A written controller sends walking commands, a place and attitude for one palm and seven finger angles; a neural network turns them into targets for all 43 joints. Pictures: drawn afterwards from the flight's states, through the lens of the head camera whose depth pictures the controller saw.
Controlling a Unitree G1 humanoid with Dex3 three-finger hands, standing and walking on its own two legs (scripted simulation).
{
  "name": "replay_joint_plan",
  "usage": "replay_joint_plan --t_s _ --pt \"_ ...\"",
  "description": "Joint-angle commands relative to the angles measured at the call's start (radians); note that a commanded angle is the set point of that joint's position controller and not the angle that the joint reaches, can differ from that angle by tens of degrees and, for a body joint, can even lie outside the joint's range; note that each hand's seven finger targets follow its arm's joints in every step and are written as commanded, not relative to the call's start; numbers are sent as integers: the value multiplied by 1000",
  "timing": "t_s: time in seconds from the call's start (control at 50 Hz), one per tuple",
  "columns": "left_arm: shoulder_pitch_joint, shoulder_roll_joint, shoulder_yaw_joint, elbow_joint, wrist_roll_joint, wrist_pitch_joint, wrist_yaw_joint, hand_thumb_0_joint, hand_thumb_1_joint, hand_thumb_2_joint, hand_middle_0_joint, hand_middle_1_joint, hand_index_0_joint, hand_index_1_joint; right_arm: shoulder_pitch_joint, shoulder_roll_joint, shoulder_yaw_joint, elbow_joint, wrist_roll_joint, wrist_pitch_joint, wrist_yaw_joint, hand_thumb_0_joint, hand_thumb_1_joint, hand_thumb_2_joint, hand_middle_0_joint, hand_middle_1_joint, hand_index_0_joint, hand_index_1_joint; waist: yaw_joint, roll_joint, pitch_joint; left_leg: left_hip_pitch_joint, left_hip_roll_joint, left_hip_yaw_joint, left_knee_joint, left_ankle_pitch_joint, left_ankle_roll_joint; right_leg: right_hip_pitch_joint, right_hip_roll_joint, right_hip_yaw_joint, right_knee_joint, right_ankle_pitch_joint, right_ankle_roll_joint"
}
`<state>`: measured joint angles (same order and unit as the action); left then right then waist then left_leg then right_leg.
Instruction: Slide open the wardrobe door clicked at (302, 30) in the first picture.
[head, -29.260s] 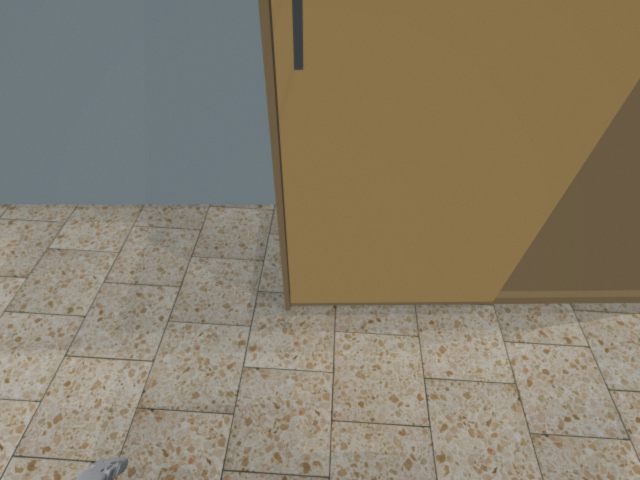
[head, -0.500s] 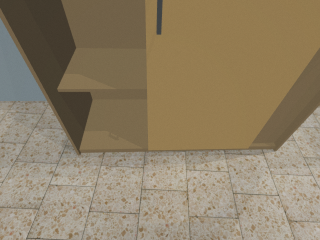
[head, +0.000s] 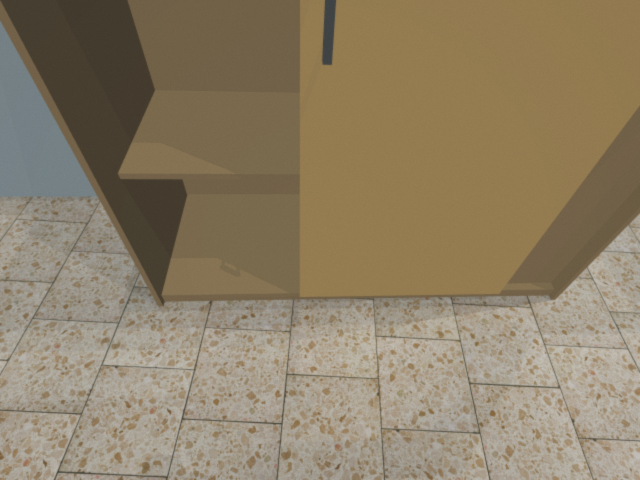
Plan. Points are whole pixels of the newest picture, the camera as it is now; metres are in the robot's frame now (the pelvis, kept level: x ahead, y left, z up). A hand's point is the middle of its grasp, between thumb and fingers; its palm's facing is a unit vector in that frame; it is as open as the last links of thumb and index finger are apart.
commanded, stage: stand and wait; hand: left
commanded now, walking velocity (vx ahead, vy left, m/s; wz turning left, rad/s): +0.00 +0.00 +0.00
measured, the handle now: out of the picture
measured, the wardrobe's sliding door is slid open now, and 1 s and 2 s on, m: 0.49 0.49 0.49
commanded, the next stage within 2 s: none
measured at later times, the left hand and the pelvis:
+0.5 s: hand out of the picture +0.01 +0.18 -0.18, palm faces -0.02 -0.98 -0.19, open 7.4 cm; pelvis +0.01 +0.00 +0.00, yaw +0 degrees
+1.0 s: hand out of the picture +0.02 +0.18 -0.18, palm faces -0.02 -0.98 -0.20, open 7.4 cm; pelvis +0.01 -0.01 +0.00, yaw +0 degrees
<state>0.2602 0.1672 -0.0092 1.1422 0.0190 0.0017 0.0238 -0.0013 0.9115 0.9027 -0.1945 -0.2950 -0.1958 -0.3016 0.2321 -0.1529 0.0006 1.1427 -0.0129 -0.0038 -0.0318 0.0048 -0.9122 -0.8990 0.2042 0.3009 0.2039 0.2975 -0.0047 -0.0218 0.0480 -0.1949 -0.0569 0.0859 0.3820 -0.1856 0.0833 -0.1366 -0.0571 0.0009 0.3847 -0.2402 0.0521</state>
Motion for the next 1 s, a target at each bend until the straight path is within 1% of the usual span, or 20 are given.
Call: replay_joint_plan --t_s 0.0,0.02,0.08,0.2,0.22,0.3,0.4,0.42,0.44,0.56,0.62,0.68,0.72,0.78,0.82,0.86,0.9,0.92,0.96,0.98 --pt "66 101 19 -20 -3 -14 8 0 900 900 -200 -300 -200 -300 47 -128 -25 -27 -4 -18 -6 0 -900 -900 200 300 200 300 -2 24 -5 47 164 -151 -101 86 -30 -52 -50 33 -47 79 -58" --pt "68 110 21 -22 -2 -16 8 0 900 900 -200 -300 -200 -300 46 -136 -27 -32 -1 -19 -5 0 -900 -900 200 300 200 300 0 12 -18 59 164 -150 -90 119 -27 -45 -52 33 -49 94 -58" --pt "59 106 19 -19 -4 -15 8 0 900 900 -200 -300 -200 -300 43 -130 -24 -25 -3 -19 -5 0 -900 -900 200 300 200 300 -2 33 -13 60 164 -148 -98 112 -30 -46 -54 34 -51 85 -58" --pt "46 120 19 -19 -4 -14 7 0 900 900 -200 -300 -200 -300 33 -143 -24 -23 -3 -19 -5 0 -900 -900 200 300 200 300 -3 31 -3 59 167 -149 -107 104 -32 -42 -54 37 -57 82 -58" --pt "50 127 21 -21 -3 -17 7 0 900 900 -200 -300 -200 -300 30 -149 -26 -26 0 -19 -4 0 -900 -900 200 300 200 300 0 13 -11 63 166 -148 -101 113 -31 -38 -56 37 -62 87 -59" --pt "38 128 21 -18 -4 -15 6 0 900 900 -200 -300 -200 -300 23 -156 -25 -24 -4 -21 -5 0 -900 -900 200 300 200 300 -2 35 -13 70 167 -153 -114 113 -34 -38 -55 37 -57 83 -58" --pt "31 137 23 -18 -4 -15 5 0 900 900 -200 -300 -200 -300 17 -166 -25 -24 -3 -23 -5 0 -900 -900 200 300 200 300 -1 38 -14 80 169 -150 -112 141 -35 -32 -58 36 -62 91 -58" --pt "33 145 25 -20 -2 -17 5 0 900 900 -200 -300 -200 -300 14 -168 -26 -27 0 -23 -5 0 -900 -900 200 300 200 300 0 8 -20 85 170 -149 -106 151 -32 -29 -58 35 -68 98 -58" --pt "28 140 22 -17 -3 -17 5 0 900 900 -200 -300 -200 -300 15 -166 -25 -26 -2 -23 -5 0 -900 -900 200 300 200 300 -3 13 -26 91 170 -145 -104 163 -33 -27 -61 37 -66 107 -58" --pt "19 144 20 -16 -4 -16 5 0 900 900 -200 -300 -200 -300 5 -168 -24 -22 -3 -20 -3 0 -900 -900 200 300 200 300 -3 24 2 78 168 -145 -117 123 -37 -35 -61 40 -77 87 -59" --pt "20 156 22 -18 -3 -18 4 0 900 900 -200 -300 -200 -300 3 -181 -25 -24 0 -21 -3 0 -900 -900 200 300 200 300 -1 12 -8 82 169 -146 -115 123 -35 -27 -62 40 -83 88 -61" --pt "15 155 21 -17 -5 -20 4 0 900 900 -200 -300 -200 -300 -2 -177 -24 -23 -2 -23 -2 0 -900 -900 200 300 200 300 -3 23 -26 94 168 -143 -109 148 -35 -21 -65 43 -83 107 -62" --pt "12 164 23 -21 -4 -21 4 0 900 900 -200 -300 -200 -300 -2 -185 -26 -26 0 -23 -3 0 -900 -900 200 300 200 300 -1 8 -27 92 169 -145 -104 169 -34 -14 -63 45 -85 119 -63" --pt "8 157 20 -17 -5 -20 4 0 900 900 -200 -300 -200 -300 -6 -180 -23 -22 -2 -23 -3 0 -900 -900 200 300 200 300 -2 20 -17 92 169 -144 -107 169 -37 -19 -65 45 -85 115 -62" --pt "9 167 23 -21 -4 -21 4 0 900 900 -200 -300 -200 -300 -6 -190 -25 -26 0 -23 -3 0 -900 -900 200 300 200 300 -2 9 -37 105 171 -145 -102 184 -35 -11 -64 42 -87 120 -63" --pt "0 160 22 -18 -5 -19 4 0 900 900 -200 -300 -200 -300 -8 -184 -24 -23 -2 -23 -4 0 -900 -900 200 300 200 300 -4 29 -17 96 170 -143 -108 180 -38 -17 -65 43 -86 118 -62" --pt "3 163 22 -16 -5 -20 4 0 900 900 -200 -300 -200 -300 -14 -187 -23 -21 -2 -22 -3 0 -900 -900 200 300 200 300 -3 28 -19 97 171 -143 -111 167 -38 -15 -65 43 -91 113 -63" --pt "3 170 24 -20 -4 -20 3 0 900 900 -200 -300 -200 -300 -11 -192 -24 -26 1 -22 -3 0 -900 -900 200 300 200 300 0 9 -18 93 171 -145 -108 170 -37 -12 -63 43 -94 114 -62" --pt "-3 164 21 -17 -5 -19 3 0 900 900 -200 -300 -200 -300 -15 -188 -23 -21 -2 -21 -3 0 -900 -900 200 300 200 300 -2 20 -2 87 170 -146 -115 155 -39 -19 -66 46 -94 108 -63" --pt "1 168 21 -18 -5 -21 3 0 900 900 -200 -300 -200 -300 -16 -189 -24 -21 -2 -22 -2 0 -900 -900 200 300 200 300 -1 22 -22 95 170 -145 -111 159 -39 -12 -67 48 -95 112 -64"
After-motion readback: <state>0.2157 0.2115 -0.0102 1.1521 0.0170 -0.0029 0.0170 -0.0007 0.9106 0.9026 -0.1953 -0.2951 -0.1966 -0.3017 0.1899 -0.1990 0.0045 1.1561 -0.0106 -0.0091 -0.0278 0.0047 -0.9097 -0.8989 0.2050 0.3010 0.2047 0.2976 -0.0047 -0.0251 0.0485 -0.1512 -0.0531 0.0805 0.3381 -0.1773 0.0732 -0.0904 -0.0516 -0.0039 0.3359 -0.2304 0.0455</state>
